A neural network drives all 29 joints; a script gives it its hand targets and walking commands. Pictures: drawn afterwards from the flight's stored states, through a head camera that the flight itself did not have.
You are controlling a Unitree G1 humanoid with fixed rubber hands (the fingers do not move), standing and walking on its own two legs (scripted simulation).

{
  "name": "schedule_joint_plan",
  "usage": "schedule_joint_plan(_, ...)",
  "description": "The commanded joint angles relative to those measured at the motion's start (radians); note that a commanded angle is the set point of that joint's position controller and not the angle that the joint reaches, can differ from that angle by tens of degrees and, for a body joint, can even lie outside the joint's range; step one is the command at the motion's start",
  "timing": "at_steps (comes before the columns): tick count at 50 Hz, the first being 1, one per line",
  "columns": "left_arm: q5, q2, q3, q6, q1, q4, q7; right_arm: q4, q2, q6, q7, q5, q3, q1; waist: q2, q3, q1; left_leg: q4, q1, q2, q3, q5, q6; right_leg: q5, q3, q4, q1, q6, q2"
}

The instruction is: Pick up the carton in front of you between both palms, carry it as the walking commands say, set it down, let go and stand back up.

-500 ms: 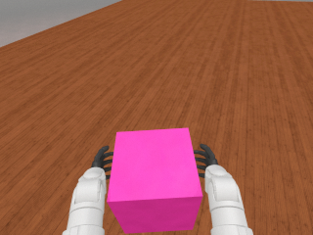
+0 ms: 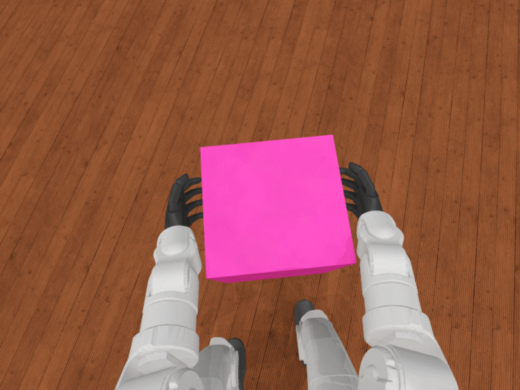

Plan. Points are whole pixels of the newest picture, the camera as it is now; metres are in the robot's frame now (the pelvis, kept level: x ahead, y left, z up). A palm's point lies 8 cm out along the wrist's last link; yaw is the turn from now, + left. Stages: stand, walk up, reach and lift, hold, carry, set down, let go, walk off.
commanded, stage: set down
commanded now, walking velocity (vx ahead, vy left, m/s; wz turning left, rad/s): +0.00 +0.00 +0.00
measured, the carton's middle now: (271, 219) +0.39 -0.04 -0.16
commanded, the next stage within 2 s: none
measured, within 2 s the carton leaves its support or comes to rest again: rests again in 1.76 s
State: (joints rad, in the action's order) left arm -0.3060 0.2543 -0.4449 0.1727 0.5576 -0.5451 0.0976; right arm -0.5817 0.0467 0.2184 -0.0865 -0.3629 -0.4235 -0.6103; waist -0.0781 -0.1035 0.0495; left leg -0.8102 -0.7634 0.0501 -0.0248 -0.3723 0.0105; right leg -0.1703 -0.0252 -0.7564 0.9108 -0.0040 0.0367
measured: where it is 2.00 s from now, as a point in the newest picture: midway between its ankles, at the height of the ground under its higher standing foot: (271, 366)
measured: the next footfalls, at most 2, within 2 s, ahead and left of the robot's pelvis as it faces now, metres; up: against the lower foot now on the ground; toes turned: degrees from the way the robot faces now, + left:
none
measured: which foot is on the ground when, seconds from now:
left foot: down 0.00-1.00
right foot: down 0.00-1.00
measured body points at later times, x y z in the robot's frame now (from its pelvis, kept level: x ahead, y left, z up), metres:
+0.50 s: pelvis -0.03 -0.01 -0.14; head +0.21 -0.07 +0.23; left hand +0.43 +0.08 -0.22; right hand +0.42 -0.22 -0.24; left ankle +0.00 +0.13 -0.70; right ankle +0.10 -0.12 -0.70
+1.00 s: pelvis -0.05 +0.00 -0.26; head +0.27 -0.06 +0.06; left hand +0.47 +0.07 -0.38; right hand +0.45 -0.24 -0.39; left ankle +0.00 +0.13 -0.70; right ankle +0.10 -0.12 -0.70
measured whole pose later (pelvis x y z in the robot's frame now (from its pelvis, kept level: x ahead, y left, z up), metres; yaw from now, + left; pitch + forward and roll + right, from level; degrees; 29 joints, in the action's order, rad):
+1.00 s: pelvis -0.05 +0.00 -0.26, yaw +5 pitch +46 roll +7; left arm -0.12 0.06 -0.43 0.22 1.11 -0.71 0.19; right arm -0.75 -0.17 0.28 -0.02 -0.21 -0.40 -1.14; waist -0.10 0.02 0.10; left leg -1.85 -2.00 0.13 0.00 -0.67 0.05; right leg -0.37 -0.09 -1.75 2.19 -0.02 0.02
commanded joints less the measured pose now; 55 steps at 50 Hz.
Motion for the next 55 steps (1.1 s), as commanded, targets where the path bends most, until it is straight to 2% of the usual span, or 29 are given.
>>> schedule_joint_plan(1,0.150,0.760,0.582,-0.113,0.492,0.028,-0.154,0.013,0.757,-0.110,-0.171,0.156,0.508,-0.451,0.118,0.970,0.022,-0.012,-0.259,0.119,-0.028,0.347,0.047,0.620,-0.044,-0.212,-0.766,0.031,-0.122)
schedule_joint_plan(3,0.184,0.734,0.650,-0.121,0.523,0.084,-0.141,0.064,0.740,-0.118,-0.160,0.181,0.541,-0.471,0.117,1.107,0.037,-0.073,-0.314,0.127,-0.021,0.353,0.052,0.643,-0.043,-0.272,-0.748,0.029,-0.121)
schedule_joint_plan(6,0.209,0.725,0.686,-0.103,0.549,0.110,-0.133,0.082,0.717,-0.101,-0.150,0.198,0.563,-0.484,0.097,1.162,0.049,-0.148,-0.363,0.137,-0.009,0.294,0.054,0.524,-0.024,-0.323,-0.605,0.020,-0.132)
schedule_joint_plan(11,0.189,0.757,0.626,-0.030,0.636,0.052,-0.157,-0.004,0.742,-0.030,-0.174,0.183,0.530,-0.547,0.060,1.012,0.058,-0.225,-0.509,0.143,0.006,0.027,0.045,0.158,0.008,-0.368,-0.288,0.015,-0.152)
schedule_joint_plan(13,0.183,0.766,0.592,-0.002,0.681,0.023,-0.171,-0.038,0.763,0.000,-0.186,0.175,0.510,-0.580,0.062,0.986,0.057,-0.260,-0.587,0.148,0.015,-0.041,0.040,0.073,0.011,-0.394,-0.227,0.015,-0.156)
schedule_joint_plan(16,0.177,0.764,0.547,0.026,0.747,-0.013,-0.188,-0.075,0.784,0.032,-0.195,0.167,0.484,-0.632,0.077,0.997,0.053,-0.321,-0.686,0.157,0.030,-0.083,0.035,0.018,0.009,-0.441,-0.164,0.012,-0.156)
schedule_joint_plan(21,0.186,0.748,0.510,0.039,0.846,-0.047,-0.196,-0.101,0.803,0.057,-0.185,0.173,0.475,-0.715,0.115,1.080,0.047,-0.436,-0.831,0.175,0.051,-0.098,0.029,0.015,-0.003,-0.528,-0.113,0.002,-0.154)
schedule_joint_plan(25,0.219,0.740,0.524,0.038,0.922,-0.062,-0.192,-0.107,0.791,0.063,-0.158,0.183,0.474,-0.760,0.114,1.154,0.067,-0.519,-0.953,0.185,0.065,-0.110,0.036,0.032,-0.016,-0.595,-0.124,-0.006,-0.147)
schedule_joint_plan(26,0.226,0.734,0.523,0.038,0.943,-0.069,-0.190,-0.110,0.790,0.063,-0.153,0.188,0.474,-0.774,0.119,1.172,0.075,-0.537,-0.961,0.186,0.064,-0.125,0.034,0.007,-0.014,-0.609,-0.100,-0.008,-0.148)
schedule_joint_plan(27,0.229,0.735,0.523,0.038,0.944,-0.080,-0.187,-0.110,0.781,0.065,-0.148,0.189,0.476,-0.781,0.111,1.172,0.071,-0.552,-0.991,0.189,0.070,-0.117,0.037,0.030,-0.016,-0.625,-0.101,-0.010,-0.144)
schedule_joint_plan(32,0.240,0.711,0.506,0.034,0.988,-0.094,-0.169,-0.086,0.765,0.064,-0.138,0.231,0.507,-0.858,0.146,1.224,0.060,-0.635,-1.036,0.199,0.083,-0.111,0.032,0.050,0.002,-0.707,-0.035,-0.027,-0.146)
schedule_joint_plan(36,0.249,0.692,0.498,0.030,1.038,-0.105,-0.156,-0.090,0.731,0.062,-0.130,0.244,0.503,-0.902,0.160,1.234,0.072,-0.696,-1.084,0.204,0.088,-0.117,0.032,0.046,0.005,-0.759,0.015,-0.034,-0.142)
schedule_joint_plan(43,0.265,0.659,0.495,0.022,1.126,-0.126,-0.137,-0.128,0.663,0.050,-0.126,0.250,0.466,-0.962,0.125,1.226,0.105,-0.782,-1.132,0.209,0.096,-0.121,0.039,0.071,0.031,-0.855,0.130,-0.033,-0.143)
schedule_joint_plan(55,0.306,0.582,0.516,0.013,1.287,-0.144,-0.107,-0.167,0.529,0.030,-0.154,0.299,0.433,-1.126,0.067,1.212,0.142,-0.926,-1.120,0.204,0.099,-0.099,0.043,0.111,0.067,-1.024,0.324,-0.027,-0.122)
